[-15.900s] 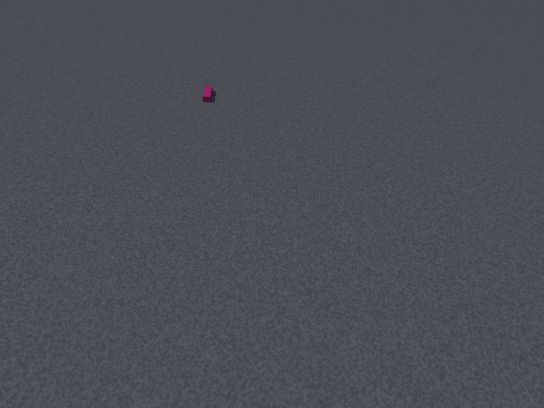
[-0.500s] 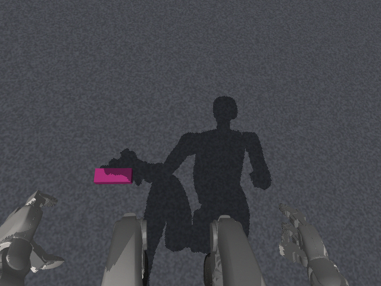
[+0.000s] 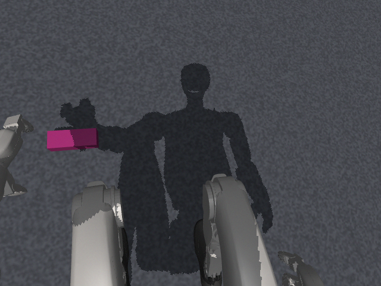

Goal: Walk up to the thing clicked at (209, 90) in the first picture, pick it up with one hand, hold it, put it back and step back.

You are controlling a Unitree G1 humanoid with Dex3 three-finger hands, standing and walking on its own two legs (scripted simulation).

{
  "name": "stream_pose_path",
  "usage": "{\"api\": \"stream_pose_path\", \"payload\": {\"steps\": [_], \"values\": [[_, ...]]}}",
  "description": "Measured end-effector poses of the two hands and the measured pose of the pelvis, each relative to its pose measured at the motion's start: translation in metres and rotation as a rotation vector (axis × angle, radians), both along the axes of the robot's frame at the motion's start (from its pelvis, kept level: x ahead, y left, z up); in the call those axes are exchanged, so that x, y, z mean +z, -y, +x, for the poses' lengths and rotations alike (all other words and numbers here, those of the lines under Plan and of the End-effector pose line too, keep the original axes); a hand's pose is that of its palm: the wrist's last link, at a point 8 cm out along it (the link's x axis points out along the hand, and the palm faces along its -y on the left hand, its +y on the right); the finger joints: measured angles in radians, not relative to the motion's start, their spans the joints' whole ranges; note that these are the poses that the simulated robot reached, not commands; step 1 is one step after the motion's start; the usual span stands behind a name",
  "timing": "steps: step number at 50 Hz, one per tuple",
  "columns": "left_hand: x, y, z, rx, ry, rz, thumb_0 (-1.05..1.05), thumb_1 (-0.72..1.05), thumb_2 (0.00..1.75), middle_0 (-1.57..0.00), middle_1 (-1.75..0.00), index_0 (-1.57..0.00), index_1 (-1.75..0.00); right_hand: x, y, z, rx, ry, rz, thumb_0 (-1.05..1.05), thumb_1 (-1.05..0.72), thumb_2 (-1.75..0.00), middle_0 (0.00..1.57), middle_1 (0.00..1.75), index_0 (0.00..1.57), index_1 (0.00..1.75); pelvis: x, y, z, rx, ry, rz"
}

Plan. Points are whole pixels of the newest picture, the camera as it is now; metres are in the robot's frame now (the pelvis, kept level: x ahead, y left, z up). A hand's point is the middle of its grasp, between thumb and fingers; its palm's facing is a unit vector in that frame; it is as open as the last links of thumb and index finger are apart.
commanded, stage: rise first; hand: left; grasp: from above
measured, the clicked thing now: (73, 139) +0.50 +0.29 -0.38
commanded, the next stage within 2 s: none
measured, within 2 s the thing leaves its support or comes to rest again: neither
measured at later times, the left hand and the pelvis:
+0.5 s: hand (29, 151) +0.42 +0.33 -0.21, palm faces -0.46 -0.05 -0.88, open 14.1 cm; pelvis +0.00 +0.00 -0.06, yaw -2 degrees
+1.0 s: hand (38, 146) +0.44 +0.33 -0.24, palm faces -0.45 -0.07 -0.89, open 14.1 cm; pelvis +0.01 +0.00 -0.07, yaw -3 degrees
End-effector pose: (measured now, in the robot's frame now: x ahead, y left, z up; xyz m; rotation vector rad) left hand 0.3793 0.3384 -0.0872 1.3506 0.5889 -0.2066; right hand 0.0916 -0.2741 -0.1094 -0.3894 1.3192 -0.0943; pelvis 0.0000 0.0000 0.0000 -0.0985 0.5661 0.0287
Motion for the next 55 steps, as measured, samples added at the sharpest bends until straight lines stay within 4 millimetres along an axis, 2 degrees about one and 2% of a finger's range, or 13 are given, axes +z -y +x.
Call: {"api": "stream_pose_path", "payload": {"steps": [4, 9, 29, 55], "values": [[-0.015, 0.0, 0.007, -0.044, 0.003, 0.025, 0.0, -0.54, 1.06, -0.08, -1.0, -0.07, -1.01, -0.008, 0.003, -0.013, -0.004, -0.038, -0.02, 0.01, -0.88, -0.9, 0.2, 0.3, 0.21, 0.3, -0.013, -0.001, -0.002, -0.002, 0.009, -0.007], [-0.029, 0.0, 0.019, -0.091, 0.024, 0.052, 0.0, -0.54, 1.05, -0.08, -0.97, -0.07, -0.99, -0.018, 0.003, -0.018, 0.009, -0.061, -0.034, 0.01, -0.89, -0.9, 0.2, 0.3, 0.21, 0.3, -0.029, -0.002, -0.003, -0.005, 0.018, -0.014], [-0.072, 0.005, 0.049, -0.168, 0.045, 0.109, 0.0, -0.5, 0.99, -0.11, -0.94, -0.11, -0.95, -0.056, -0.004, 0.001, 0.08, -0.089, -0.023, 0.0, -0.91, -0.9, 0.2, 0.3, 0.21, 0.3, -0.063, -0.002, 0.006, -0.025, 0.019, -0.023], [-0.101, 0.008, 0.067, -0.139, 0.044, 0.1, 0.0, -0.52, 1.01, -0.09, -0.99, -0.09, -0.99, -0.058, 0.003, -0.016, 0.076, -0.164, -0.048, 0.0, -0.91, -0.9, 0.2, 0.3, 0.21, 0.3, -0.074, -0.002, 0.013, -0.04, 0.016, -0.034]]}}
